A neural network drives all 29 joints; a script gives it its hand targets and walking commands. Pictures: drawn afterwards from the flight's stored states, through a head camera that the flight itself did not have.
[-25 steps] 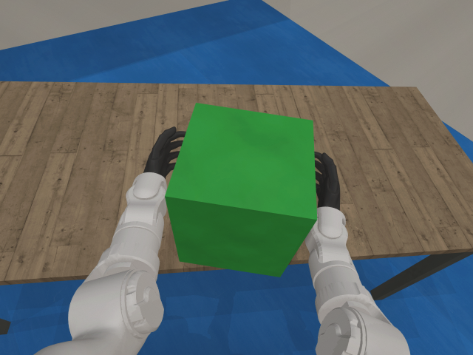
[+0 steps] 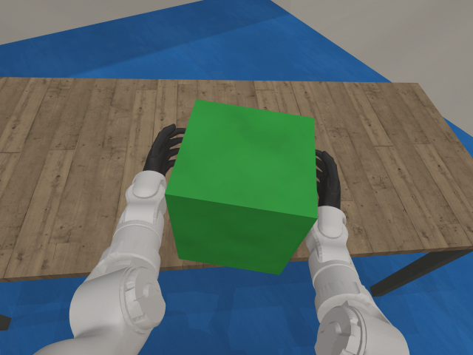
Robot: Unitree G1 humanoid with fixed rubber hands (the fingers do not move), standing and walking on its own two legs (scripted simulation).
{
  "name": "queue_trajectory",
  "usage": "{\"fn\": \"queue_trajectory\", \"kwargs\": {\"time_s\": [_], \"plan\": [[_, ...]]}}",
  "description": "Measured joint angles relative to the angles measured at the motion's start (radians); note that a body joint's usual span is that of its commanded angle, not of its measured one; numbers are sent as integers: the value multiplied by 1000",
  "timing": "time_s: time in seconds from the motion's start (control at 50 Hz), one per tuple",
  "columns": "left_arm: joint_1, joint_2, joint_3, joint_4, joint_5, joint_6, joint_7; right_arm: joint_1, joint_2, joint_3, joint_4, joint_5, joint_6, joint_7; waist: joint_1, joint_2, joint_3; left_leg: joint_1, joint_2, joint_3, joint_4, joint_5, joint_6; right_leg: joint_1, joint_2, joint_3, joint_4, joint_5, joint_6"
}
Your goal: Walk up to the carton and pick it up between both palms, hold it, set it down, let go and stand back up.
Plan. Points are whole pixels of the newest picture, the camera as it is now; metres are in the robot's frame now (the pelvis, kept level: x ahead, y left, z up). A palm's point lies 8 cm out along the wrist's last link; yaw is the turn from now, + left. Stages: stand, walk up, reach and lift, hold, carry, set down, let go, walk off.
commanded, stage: set down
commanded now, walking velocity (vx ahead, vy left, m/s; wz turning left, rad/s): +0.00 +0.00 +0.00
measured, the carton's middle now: (241, 193) +0.40 -0.03 +0.00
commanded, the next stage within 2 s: none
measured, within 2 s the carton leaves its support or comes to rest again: rests again in 0.26 s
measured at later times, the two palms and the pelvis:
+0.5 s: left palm (149, 179) +0.43 +0.14 +0.02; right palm (316, 202) +0.37 -0.17 +0.01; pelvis -0.01 -0.01 -0.01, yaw +0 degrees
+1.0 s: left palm (108, 144) +0.42 +0.18 +0.12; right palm (355, 173) +0.37 -0.21 +0.09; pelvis -0.04 -0.01 -0.01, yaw +0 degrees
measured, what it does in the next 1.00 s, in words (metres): stands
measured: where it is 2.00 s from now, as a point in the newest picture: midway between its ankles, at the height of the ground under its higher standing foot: outside the picture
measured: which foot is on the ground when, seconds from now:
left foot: down 0.00-1.00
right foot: down 0.00-1.00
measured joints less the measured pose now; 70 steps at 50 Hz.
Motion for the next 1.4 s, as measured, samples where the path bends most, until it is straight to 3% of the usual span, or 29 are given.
{"fn": "queue_trajectory", "kwargs": {"time_s": [0.18, 0.24, 0.34, 0.44, 0.64, 0.84, 0.98, 1.22, 1.4], "plan": [[-4, 4, -1, 2, 3, -5, 1, -4, -3, -6, 5, -10, -14, 6, 0, 0, 5, -2, 0, 0, 0, 2, 0, -3, 0, 0, 3, -1, 0], [-10, 28, -49, 35, -25, -5, 18, -16, -29, 8, 53, 3, -23, 11, 0, 0, 4, -8, 0, 0, 0, 3, 0, -12, 0, 0, 8, -1, 0], [-14, 87, -185, 116, -167, -9, 56, -31, -83, 141, 163, 155, -9, -20, 0, 0, -13, -59, 0, 0, 5, 10, 0, -69, 0, 0, 27, -1, 0], [-30, 138, -323, 200, -338, -66, 92, -41, -103, 273, 198, 321, -16, -57, 0, 0, -107, -208, 1, 0, 47, 11, 0, -222, 0, 0, 77, -4, 0], [-77, 234, -496, 265, -496, -94, 104, -130, -199, 366, 330, 462, -14, -67, 0, 15, -236, -316, 1, 0, 118, 10, -1, -317, 0, 0, 123, -2, 0], [-288, 339, -668, 480, -684, -55, 70, -267, -312, 488, 366, 627, 162, -52, 0, 22, -208, -311, 1, 0, 144, 7, -1, -319, 0, 0, 160, -1, -2], [-287, 352, -771, 464, -812, -8, 68, -283, -321, 489, 329, 640, 270, -50, 0, 23, -239, -310, 1, 0, 144, 11, -1, -327, 0, 0, 180, -8, -7], [-409, 423, -761, 425, -803, 146, 41, -422, -367, 510, 284, 679, 441, -81, -7, 25, -220, -269, 1, 0, 144, 20, -1, -282, 0, 0, 172, 5, -7], [-436, 451, -821, 441, -884, 167, 35, -453, -367, 510, 284, 669, 506, -82, -23, 25, -187, -269, 1, 0, 144, 23, -1, -275, 0, 0, 158, 15, -7]]}}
